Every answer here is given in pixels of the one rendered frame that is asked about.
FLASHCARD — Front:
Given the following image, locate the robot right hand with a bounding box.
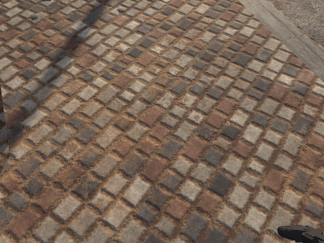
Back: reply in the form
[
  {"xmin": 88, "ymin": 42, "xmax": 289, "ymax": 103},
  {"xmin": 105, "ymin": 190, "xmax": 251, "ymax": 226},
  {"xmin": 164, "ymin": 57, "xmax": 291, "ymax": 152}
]
[{"xmin": 277, "ymin": 225, "xmax": 324, "ymax": 243}]

